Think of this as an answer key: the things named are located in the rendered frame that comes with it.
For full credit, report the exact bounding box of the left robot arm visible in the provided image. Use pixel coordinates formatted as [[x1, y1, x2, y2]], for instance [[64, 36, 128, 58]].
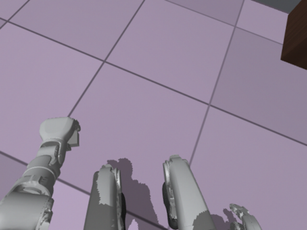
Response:
[[0, 138, 67, 230]]

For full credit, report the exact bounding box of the right robot hand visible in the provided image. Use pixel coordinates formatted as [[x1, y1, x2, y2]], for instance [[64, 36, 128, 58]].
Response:
[[228, 204, 262, 230]]

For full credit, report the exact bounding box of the right robot foot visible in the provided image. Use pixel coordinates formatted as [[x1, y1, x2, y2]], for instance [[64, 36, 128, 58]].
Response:
[[162, 182, 178, 230]]

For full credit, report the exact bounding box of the left robot hand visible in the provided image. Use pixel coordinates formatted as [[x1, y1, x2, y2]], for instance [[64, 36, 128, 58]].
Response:
[[39, 117, 81, 151]]

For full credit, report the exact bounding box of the small box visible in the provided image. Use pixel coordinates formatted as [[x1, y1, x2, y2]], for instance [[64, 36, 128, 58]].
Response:
[[67, 131, 79, 147]]

